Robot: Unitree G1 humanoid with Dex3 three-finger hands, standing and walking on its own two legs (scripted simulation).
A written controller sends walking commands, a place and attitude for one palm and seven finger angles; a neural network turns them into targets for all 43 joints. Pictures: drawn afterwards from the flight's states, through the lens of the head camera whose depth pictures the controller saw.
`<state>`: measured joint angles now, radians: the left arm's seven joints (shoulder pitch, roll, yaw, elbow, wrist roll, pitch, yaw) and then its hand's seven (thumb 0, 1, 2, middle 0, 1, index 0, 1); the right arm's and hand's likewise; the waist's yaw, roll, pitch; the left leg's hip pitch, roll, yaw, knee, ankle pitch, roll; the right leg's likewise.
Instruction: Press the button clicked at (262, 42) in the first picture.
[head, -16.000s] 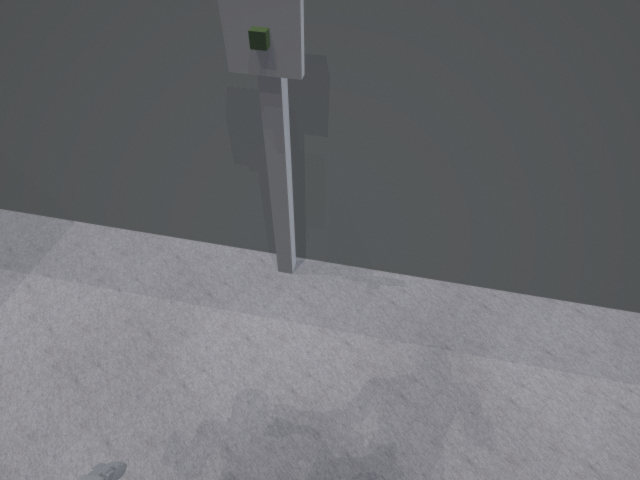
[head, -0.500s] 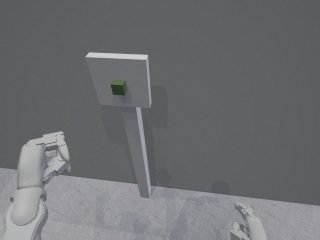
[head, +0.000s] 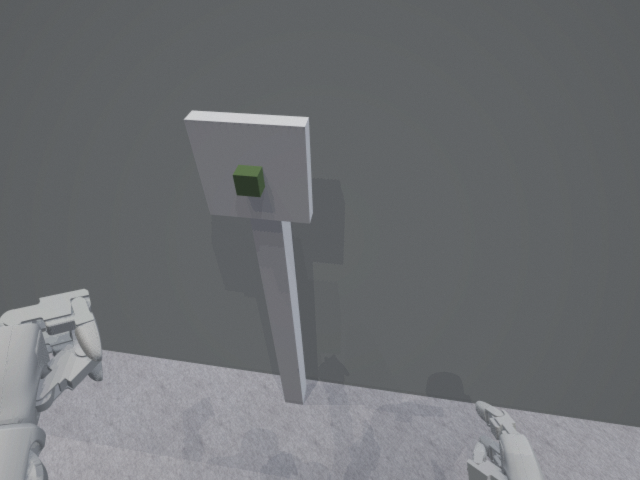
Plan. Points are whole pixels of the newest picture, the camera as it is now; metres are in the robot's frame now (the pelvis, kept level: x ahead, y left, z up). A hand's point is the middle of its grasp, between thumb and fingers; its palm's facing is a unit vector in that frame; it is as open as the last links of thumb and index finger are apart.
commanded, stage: draw the hand back to the body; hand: left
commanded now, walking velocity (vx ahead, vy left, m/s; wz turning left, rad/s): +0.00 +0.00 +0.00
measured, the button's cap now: (250, 179) +0.50 +0.19 +0.13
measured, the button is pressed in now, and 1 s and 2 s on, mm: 0 0 0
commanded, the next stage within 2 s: step back with the hand held close in 0.08 s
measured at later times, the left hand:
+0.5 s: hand (106, 350) +0.18 +0.24 +0.15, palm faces +0.28 -0.83 -0.48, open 3.1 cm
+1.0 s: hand (10, 433) +0.10 +0.27 +0.16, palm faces +0.38 -0.77 -0.50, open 3.1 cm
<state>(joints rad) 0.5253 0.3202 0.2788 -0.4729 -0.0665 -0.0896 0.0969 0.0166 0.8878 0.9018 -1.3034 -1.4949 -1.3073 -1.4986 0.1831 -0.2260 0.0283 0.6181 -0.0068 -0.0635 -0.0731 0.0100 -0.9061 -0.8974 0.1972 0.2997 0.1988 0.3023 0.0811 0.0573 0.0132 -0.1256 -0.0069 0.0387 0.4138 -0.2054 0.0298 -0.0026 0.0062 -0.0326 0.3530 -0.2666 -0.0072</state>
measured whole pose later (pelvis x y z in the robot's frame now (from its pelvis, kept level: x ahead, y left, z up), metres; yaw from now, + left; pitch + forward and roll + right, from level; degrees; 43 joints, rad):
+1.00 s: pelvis -0.09 +0.02 -0.02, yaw +2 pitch +0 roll -2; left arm 0.61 0.41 0.40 -0.60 -0.02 -0.24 0.13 0.02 0.88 0.90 -1.30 -1.49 -1.31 -1.50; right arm 0.22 -0.20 0.01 0.54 0.00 -0.07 -0.07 0.01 -0.90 -0.90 0.20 0.30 0.20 0.30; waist 0.01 0.02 0.04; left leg -0.44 -0.02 0.02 0.57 -0.14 0.07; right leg -0.33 0.03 0.01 0.57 -0.23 0.01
